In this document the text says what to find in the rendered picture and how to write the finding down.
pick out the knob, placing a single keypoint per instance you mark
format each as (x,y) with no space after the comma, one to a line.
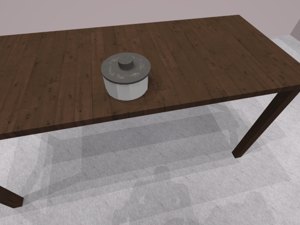
(125,61)

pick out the lid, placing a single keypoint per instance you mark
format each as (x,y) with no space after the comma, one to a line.
(138,72)

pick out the pot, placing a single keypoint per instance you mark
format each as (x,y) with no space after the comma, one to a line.
(126,92)

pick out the table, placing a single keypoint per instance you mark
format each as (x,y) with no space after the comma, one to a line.
(52,80)

